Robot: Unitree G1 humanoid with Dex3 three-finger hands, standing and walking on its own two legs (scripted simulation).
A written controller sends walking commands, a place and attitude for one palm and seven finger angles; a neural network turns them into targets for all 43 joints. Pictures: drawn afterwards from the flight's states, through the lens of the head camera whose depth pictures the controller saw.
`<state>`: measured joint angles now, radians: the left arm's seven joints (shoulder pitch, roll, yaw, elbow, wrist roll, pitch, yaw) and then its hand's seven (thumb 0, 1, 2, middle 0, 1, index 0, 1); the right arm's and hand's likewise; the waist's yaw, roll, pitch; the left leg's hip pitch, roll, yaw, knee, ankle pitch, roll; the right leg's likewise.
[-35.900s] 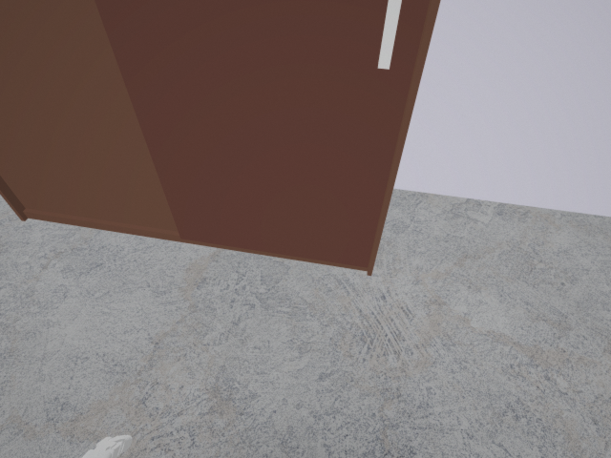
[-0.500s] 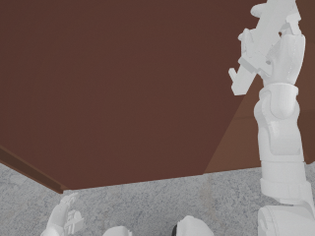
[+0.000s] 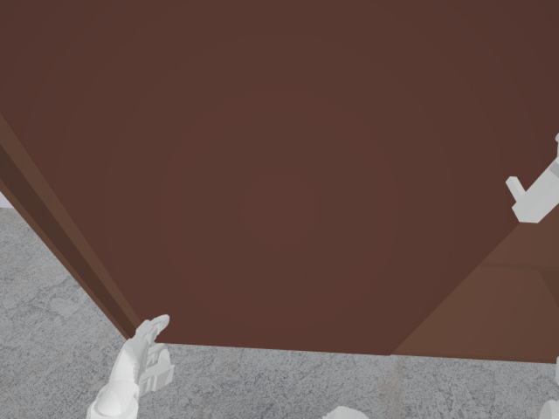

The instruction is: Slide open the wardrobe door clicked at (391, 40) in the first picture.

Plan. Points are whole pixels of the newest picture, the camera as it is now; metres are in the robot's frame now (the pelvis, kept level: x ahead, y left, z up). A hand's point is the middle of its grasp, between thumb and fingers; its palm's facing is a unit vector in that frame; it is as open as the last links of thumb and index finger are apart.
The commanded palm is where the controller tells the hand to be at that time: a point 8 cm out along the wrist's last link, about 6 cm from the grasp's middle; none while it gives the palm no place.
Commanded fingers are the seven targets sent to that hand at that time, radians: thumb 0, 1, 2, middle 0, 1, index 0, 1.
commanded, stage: stop walking and hold the door there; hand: right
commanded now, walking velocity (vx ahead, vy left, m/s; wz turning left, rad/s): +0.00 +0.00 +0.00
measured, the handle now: out of the picture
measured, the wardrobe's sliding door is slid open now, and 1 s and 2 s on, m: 0.69 0.69 0.69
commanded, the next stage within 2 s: none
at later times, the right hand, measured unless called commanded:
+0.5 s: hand out of the picture +0.36 -0.31 +0.24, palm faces +0.50 +0.84 -0.20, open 6.3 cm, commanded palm +0.31 -0.35 +0.19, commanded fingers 0.00 -0.90 -0.90 0.45 1.40 0.45 1.40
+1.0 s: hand out of the picture +0.36 -0.31 +0.24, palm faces +0.49 +0.84 -0.23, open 5.8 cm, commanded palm +0.32 -0.36 +0.19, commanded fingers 0.00 -0.90 -0.90 0.45 1.40 0.45 1.40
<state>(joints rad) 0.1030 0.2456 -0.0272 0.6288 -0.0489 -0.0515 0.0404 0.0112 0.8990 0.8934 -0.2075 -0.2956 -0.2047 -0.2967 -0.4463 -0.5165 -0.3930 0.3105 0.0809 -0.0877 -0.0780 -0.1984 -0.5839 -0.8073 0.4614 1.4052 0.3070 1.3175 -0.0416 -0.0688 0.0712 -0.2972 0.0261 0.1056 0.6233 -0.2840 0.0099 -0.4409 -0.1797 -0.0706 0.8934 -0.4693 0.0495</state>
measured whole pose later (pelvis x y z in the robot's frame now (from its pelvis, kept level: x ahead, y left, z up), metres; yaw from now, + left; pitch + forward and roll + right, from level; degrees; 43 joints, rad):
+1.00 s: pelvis -0.04 +0.00 +0.01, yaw +5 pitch -2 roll +2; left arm 0.31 0.32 0.02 0.72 -0.06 -0.02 0.10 0.01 0.90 0.89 -0.20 -0.29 -0.20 -0.30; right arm -0.50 -0.61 -0.43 0.66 0.02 -0.23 -0.07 -0.27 -0.61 -0.79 0.46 1.40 0.39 1.39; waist 0.03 -0.04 -0.02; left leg -0.26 0.02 0.04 0.54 -0.25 -0.03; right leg -0.38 -0.04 -0.06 0.62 -0.26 -0.02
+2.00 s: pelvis -0.08 -0.10 +0.01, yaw +5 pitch -1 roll +2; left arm 0.24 0.25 -0.03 0.68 -0.05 -0.01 0.10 0.01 0.90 0.89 -0.20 -0.29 -0.20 -0.30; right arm -0.61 -0.46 -0.28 0.57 0.06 -0.20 -0.08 -0.20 -0.68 -0.76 0.46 1.41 0.30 1.38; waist 0.04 -0.02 0.02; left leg -0.24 -0.02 0.05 0.48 -0.22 0.00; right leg -0.33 -0.04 -0.09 0.53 -0.19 -0.04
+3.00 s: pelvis -0.05 -0.07 +0.01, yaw +4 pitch +2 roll +0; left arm 0.26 0.25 -0.01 0.74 -0.02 -0.09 0.10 0.01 0.90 0.89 -0.20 -0.30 -0.20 -0.30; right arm -0.55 -0.50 -0.41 0.46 0.10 -0.07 0.06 -0.01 0.55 -0.20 0.55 1.31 0.31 1.20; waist 0.00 -0.02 -0.01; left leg -0.26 -0.03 0.06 0.52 -0.30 0.04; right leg -0.33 -0.01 -0.02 0.54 -0.24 -0.01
